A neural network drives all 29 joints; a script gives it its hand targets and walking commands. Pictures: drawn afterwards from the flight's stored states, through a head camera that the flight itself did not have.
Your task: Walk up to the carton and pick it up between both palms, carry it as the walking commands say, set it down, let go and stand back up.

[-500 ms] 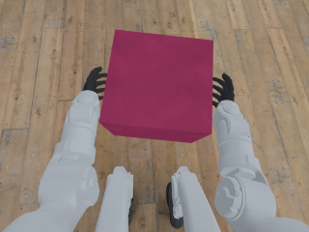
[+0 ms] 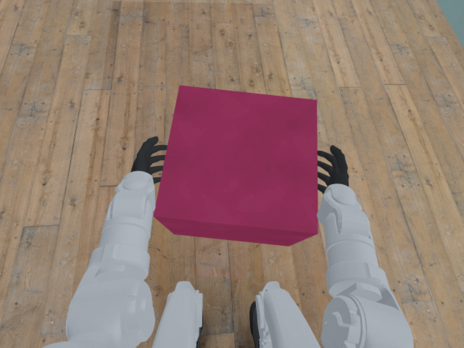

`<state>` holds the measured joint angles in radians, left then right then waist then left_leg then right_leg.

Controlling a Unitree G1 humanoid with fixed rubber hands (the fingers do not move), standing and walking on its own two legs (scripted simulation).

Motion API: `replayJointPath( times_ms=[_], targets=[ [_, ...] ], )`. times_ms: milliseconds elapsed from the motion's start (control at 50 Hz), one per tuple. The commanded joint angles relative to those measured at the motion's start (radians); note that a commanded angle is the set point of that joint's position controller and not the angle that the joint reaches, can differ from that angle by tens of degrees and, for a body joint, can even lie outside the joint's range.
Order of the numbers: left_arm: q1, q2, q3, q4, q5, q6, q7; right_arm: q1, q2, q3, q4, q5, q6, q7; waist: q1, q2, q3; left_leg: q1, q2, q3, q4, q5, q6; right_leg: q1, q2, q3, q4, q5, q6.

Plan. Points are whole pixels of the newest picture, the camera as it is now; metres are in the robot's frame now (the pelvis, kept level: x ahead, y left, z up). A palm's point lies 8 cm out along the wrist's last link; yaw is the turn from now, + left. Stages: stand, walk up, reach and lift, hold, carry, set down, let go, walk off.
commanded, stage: reach and lift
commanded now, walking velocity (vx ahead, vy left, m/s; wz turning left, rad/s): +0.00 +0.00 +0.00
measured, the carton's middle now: (239, 173) +0.45 -0.02 -0.12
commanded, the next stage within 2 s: none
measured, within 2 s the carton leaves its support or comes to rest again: neither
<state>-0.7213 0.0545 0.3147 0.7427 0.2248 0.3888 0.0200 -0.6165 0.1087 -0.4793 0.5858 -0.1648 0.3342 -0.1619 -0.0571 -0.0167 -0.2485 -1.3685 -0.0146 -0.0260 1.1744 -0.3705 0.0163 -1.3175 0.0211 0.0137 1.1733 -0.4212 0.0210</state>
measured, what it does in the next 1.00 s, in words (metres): rises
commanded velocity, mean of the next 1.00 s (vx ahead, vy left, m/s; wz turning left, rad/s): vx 0.00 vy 0.00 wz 0.00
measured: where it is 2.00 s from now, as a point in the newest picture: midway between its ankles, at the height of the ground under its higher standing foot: (227, 344)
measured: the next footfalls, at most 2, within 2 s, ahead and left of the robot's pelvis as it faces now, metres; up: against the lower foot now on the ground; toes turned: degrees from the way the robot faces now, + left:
none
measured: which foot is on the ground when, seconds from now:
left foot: down 0.00-1.00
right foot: down 0.00-1.00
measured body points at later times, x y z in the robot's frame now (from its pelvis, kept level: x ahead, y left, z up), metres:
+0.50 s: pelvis +0.02 +0.00 +0.07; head +0.13 +0.03 +0.50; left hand +0.41 +0.17 +0.02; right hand +0.37 -0.19 +0.04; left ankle +0.08 +0.11 -0.62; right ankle +0.05 -0.13 -0.62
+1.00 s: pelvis +0.04 +0.01 +0.11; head +0.08 +0.03 +0.56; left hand +0.39 +0.16 +0.10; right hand +0.35 -0.20 +0.11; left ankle +0.08 +0.11 -0.62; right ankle +0.05 -0.13 -0.62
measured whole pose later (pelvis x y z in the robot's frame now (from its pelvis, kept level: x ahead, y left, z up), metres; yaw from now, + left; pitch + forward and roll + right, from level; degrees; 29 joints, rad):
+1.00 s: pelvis +0.04 +0.01 +0.11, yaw +0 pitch +10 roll -1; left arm -0.43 -0.05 0.30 0.53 0.29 0.48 -0.06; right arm -0.34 0.13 -0.46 0.40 -0.26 0.47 0.03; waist -0.07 -0.02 -0.10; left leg -0.53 -0.02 -0.01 0.56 -0.20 0.03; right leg -0.48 0.00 0.04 0.54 -0.23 0.03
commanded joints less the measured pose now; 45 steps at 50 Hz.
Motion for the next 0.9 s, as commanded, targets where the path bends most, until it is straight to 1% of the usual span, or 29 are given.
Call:
replayJointPath(
  times_ms=[0, 320, 480, 720, 880],
  targets=[
    [-0.605, -1.015, -0.445, -0.102, -0.188, -0.084, -0.336, -0.596, 0.926, 0.569, 0.034, 0.144, 0.013, 0.463, 0.001, 0.080, -0.729, 0.658, -0.108, -0.036, -0.141, 0.251, 0.013, 0.276, 0.115, -0.014, -0.166, 0.230, -0.020],
    [-0.483, -1.024, -0.448, -0.124, -0.161, -0.064, -0.374, -0.480, 0.935, 0.577, -0.024, 0.103, 0.037, 0.472, -0.006, 0.067, -0.583, 0.808, -0.099, -0.050, -0.332, 0.276, 0.024, 0.535, 0.092, 0.014, -0.361, 0.290, -0.020],
    [-0.420, -1.045, -0.479, -0.166, -0.161, -0.044, -0.387, -0.414, 0.929, 0.587, -0.068, 0.090, 0.058, 0.483, -0.017, 0.064, -0.517, 0.910, -0.090, -0.056, -0.425, 0.311, 0.024, 0.651, 0.085, 0.017, -0.451, 0.338, -0.025],
    [-0.321, -1.077, -0.527, -0.221, -0.162, -0.013, -0.378, -0.329, 0.903, 0.611, -0.118, 0.094, 0.089, 0.505, -0.016, 0.064, -0.439, 1.085, -0.068, -0.076, -0.549, 0.382, 0.015, 0.771, 0.085, 0.025, -0.568, 0.402, -0.042],
    [-0.286, -1.079, -0.545, -0.256, -0.163, 0.013, -0.372, -0.307, 0.889, 0.625, -0.143, 0.103, 0.115, 0.511, -0.014, 0.057, -0.361, 1.186, -0.057, -0.083, -0.641, 0.376, 0.011, 0.871, 0.080, 0.034, -0.652, 0.395, -0.047]
  ],
)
